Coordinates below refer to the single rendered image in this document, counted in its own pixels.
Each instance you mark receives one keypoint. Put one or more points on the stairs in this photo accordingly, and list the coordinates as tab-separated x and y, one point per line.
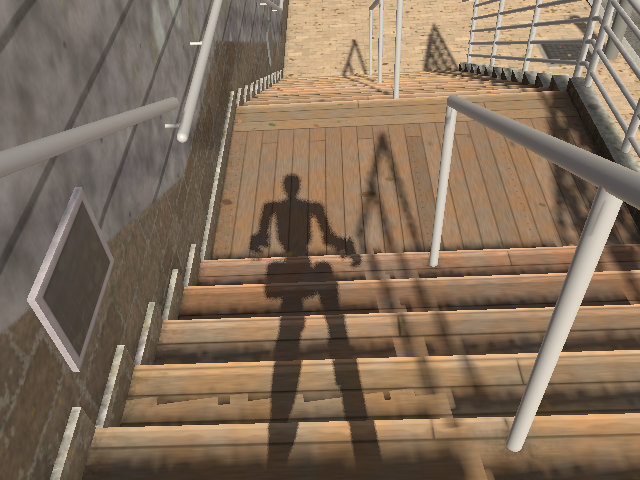
382	367
366	87

